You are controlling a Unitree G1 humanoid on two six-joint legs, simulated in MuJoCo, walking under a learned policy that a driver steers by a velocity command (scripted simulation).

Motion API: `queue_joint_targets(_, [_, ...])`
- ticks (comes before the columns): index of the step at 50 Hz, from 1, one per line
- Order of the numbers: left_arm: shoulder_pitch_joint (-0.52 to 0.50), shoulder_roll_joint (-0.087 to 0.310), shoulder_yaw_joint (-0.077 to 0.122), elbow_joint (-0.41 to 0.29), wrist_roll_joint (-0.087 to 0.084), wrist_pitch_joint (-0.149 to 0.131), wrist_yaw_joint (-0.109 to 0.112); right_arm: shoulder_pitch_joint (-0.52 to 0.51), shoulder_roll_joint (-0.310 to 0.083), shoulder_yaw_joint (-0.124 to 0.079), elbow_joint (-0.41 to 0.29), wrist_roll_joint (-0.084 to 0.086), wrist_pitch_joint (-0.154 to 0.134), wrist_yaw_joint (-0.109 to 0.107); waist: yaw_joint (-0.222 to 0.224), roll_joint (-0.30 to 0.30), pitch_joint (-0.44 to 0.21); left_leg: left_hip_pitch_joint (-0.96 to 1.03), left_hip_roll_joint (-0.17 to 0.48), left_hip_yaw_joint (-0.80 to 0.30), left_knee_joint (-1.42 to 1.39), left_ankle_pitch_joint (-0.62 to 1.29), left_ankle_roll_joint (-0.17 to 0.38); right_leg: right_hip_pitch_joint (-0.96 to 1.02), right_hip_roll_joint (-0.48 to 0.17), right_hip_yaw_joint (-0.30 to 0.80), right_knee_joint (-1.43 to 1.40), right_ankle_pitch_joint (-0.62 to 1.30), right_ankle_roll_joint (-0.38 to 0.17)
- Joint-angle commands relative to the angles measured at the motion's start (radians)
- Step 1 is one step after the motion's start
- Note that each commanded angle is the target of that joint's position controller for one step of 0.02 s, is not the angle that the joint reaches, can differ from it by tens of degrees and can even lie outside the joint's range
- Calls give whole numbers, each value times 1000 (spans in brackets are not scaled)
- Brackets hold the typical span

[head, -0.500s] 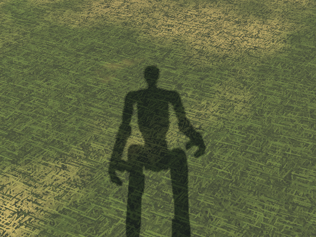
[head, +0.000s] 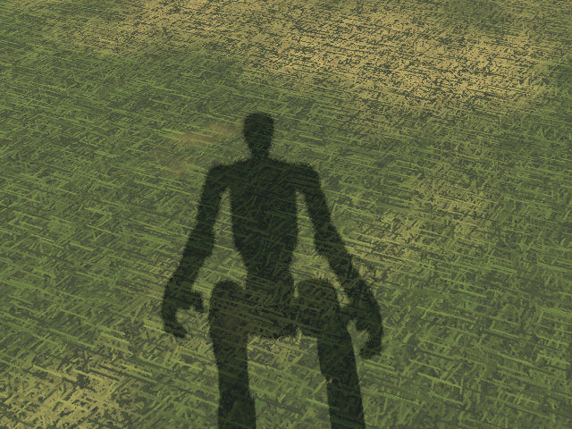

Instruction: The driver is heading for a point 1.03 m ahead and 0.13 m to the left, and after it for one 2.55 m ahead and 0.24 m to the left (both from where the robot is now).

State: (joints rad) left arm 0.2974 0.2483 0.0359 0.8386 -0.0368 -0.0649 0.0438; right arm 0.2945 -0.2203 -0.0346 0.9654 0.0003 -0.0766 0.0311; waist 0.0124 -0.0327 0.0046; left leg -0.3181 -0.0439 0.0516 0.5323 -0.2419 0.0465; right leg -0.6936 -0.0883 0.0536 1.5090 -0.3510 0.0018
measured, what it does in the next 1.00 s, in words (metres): walks ahead, turning left: right foot, then left foot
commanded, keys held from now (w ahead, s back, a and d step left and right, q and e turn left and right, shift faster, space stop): w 0.26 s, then w+q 0.70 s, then w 0.04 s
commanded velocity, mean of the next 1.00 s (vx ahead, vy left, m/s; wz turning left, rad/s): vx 0.50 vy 0.00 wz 0.30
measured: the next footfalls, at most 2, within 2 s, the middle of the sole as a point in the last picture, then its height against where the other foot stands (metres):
right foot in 0.26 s outside the picture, level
left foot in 0.84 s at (260, 389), level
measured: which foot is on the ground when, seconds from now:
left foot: down 0.00-0.28, up 0.30-0.82, down 0.84-1.00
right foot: up 0.00-0.24, down 0.26-0.84, up 0.86-1.00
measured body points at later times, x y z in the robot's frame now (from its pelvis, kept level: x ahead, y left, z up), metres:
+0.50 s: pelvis +0.27 -0.08 +0.02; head +0.28 -0.10 +0.47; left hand +0.30 +0.19 -0.10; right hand +0.39 -0.35 -0.12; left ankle +0.33 +0.11 -0.65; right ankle +0.27 -0.16 -0.73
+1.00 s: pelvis +0.54 +0.02 +0.01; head +0.57 +0.03 +0.46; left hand +0.57 +0.31 -0.10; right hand +0.72 -0.21 -0.12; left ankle +0.55 +0.08 -0.73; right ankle +0.55 -0.15 -0.64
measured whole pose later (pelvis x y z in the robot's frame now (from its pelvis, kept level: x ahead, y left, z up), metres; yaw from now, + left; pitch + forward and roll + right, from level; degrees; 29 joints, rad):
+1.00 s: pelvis +0.54 +0.02 +0.01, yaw +21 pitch +1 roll +1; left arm 0.16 0.26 0.07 0.85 -0.01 -0.13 0.01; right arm 0.22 -0.25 -0.09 0.84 0.02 -0.05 0.02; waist -0.02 -0.01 0.05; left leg -0.27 -0.13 -0.01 0.40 -0.15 0.12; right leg -0.50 -0.09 0.05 1.17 -0.35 0.01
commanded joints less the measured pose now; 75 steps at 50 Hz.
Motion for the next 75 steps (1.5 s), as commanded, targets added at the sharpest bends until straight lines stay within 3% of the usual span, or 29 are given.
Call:
queue_joint_targets(1, [36,38,16,-76,35,-6,2,-124,-147,-25,-82,-20,-42,-16,62,113,75,-197,242,-209,-361,286,198,83,-79,32,-404,210,31])
queue_joint_targets(6, [-147,23,8,-113,18,-6,-35,-10,-205,-55,-45,38,-22,-47,-13,84,12,19,261,-153,-366,231,175,177,-28,0,-824,412,15])
queue_joint_targets(9, [-261,61,18,-145,22,-11,-46,47,-204,-65,-21,43,-1,-42,-57,56,51,157,297,-178,-323,140,150,119,-9,-19,-921,343,-25])
queue_joint_targets(11, [-244,81,30,-148,23,-20,-56,52,-212,-68,-12,36,13,-40,-32,67,36,197,296,-175,-251,174,123,192,16,-47,-962,255,-55])
queue_joint_targets(13, [10,156,73,-73,27,-23,-50,40,-159,-47,-22,20,21,-39,81,19,-121,121,195,-81,82,370,69,545,22,-39,-974,257,-111])
queue_joint_targets(14, [153,268,102,-46,39,-21,-48,114,-64,-15,-45,10,6,-32,91,-200,-266,-262,47,15,505,91,-11,945,-223,347,-1036,134,-246])
queue_joint_targets(15, [232,231,94,-27,30,-21,-56,94,-80,-15,-43,13,-15,-29,122,-264,-348,-441,-11,-120,694,-315,-13,1044,-307,664,-1189,-25,-297])
queue_joint_targets(16, [172,179,76,-35,35,-28,-55,28,-161,-41,-52,43,-26,-27,116,-173,-233,-537,32,-192,778,-269,9,965,-294,577,-1207,-90,-252])
queue_joint_targets(17, [77,152,66,-55,38,-32,-52,-37,-168,-42,-72,51,-25,-33,86,-109,-146,-532,84,-178,752,-169,25,827,-268,443,-1225,-39,-219])
queue_joint_targets(20, [-76,76,48,-55,46,-46,-54,-33,-138,-55,-53,30,8,-45,-9,-83,-45,-373,158,-176,603,-5,16,573,-180,192,-1324,173,-167])
queue_joint_targets(26, [-14,93,60,20,52,-53,-25,-109,-89,-61,-78,26,34,-41,-12,-25,0,-448,122,-208,419,235,-7,607,-166,-40,-1376,402,-153])
queue_joint_targets(34, [83,115,67,97,36,-34,-9,-337,-44,-40,-179,20,32,9,56,-11,103,-446,113,-70,122,331,12,744,-187,-213,-1367,466,-129])
queue_joint_targets(38, [74,154,80,105,22,-11,-4,-363,-62,-46,-227,25,30,31,24,-49,80,-346,54,45,80,136,67,831,-211,-266,-1215,907,-112])
queue_joint_targets(41, [15,198,87,85,14,6,3,-67,-173,-104,-170,31,33,25,-150,-71,-97,99,-50,84,4,116,149,740,-168,-299,-788,1170,-66])
queue_joint_targets(42, [6,182,79,63,28,-5,2,88,-257,-135,-136,26,44,2,-209,39,-195,425,89,-158,-29,102,215,463,-120,-293,-472,800,-22])
queue_joint_targets(43, [68,30,31,4,44,-41,-23,51,-330,-140,-161,32,40,-5,-90,297,-287,740,358,-762,-161,-25,429,10,130,-173,-81,-164,46])
queue_joint_targets(44, [-29,104,44,-18,4,-94,-43,100,-258,-113,-156,12,36,-9,-148,184,-351,768,370,-844,-258,-52,411,-103,108,51,-18,-186,10])
queue_joint_targets(45, [-110,133,50,-45,-25,-112,-49,66,-196,-99,-157,6,24,-13,-144,144,-233,675,333,-669,-250,37,355,-150,53,52,-69,-109,-19])
queue_joint_targets(46, [-120,123,51,-41,-10,-115,-40,-16,-161,-89,-171,13,12,-8,-83,37,-137,503,281,-540,-255,157,312,-96,6,48,-189,-38,-23])
queue_joint_targets(48, [-111,131,67,-35,33,-90,-28,-103,-114,-70,-197,15,4,-15,-17,28,-74,282,220,-418,-286,299,280,40,-35,40,-324,15,2])
queue_joint_targets(51, [-114,90,60,-46,43,-58,-31,-82,-149,-72,-194,14,2,-33,8,35,-32,148,209,-339,-329,400,276,78,-46,-2,-478,74,48])
queue_joint_targets(56, [-300,48,32,-88,41,-57,-44,7,-175,-75,-157,17,6,-45,-73,85,5,78,126,-213,-333,358,188,173,16,-51,-876,456,43])
queue_joint_targets(63, [-389,112,38,-131,27,-69,-71,95,-185,-75,-99,17,14,-47,-86,118,38,332,251,-314,-234,358,155,117,38,-21,-1022,356,-41])
queue_joint_targets(66, [-120,184,70,-58,54,-77,-67,36,-172,-65,-120,5,23,-49,58,102,-142,279,150,-239,105,700,85,529,43,-32,-1039,476,-123])
queue_joint_targets(67, [25,247,80,-38,74,-78,-66,72,-127,-47,-140,-15,18,-51,83,-38,-295,40,42,-188,424,376,29,857,-149,183,-976,742,-210])
queue_joint_targets(68, [71,244,80,-6,64,-67,-79,240,-60,-28,-99,10,6,-45,43,-292,-421,-231,-93,-195,718,-394,-29,1089,-343,539,-1050,806,-364])
queue_joint_targets(69, [54,166,60,-16,35,-59,-82,199,-168,-48,-81,21,4,-45,69,-142,-369,-295,-44,-277,806,-397,-30,1030,-310,536,-1086,693,-329])
queue_joint_targets(71, [-121,115,35,-40,38,-47,-79,36,-182,-56,-121,18,16,-53,26,11,-138,-311,49,-187,742,-262,-50,737,-230,282,-1126,814,-265])
queue_joint_targets(75, [-190,87,16,-9,56,-41,-79,40,-90,-49,-132,-6,50,-67,-56,-64,-99,-109,103,-127,466,-143,-84,490,-114,119,-1197,964,-241])
Velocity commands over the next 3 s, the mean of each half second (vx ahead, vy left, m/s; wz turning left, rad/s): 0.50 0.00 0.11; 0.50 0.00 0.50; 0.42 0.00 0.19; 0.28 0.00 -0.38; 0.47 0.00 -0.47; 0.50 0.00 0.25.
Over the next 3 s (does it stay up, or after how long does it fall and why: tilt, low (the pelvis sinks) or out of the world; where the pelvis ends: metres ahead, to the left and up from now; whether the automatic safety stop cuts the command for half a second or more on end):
stays up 1.46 0.12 0.00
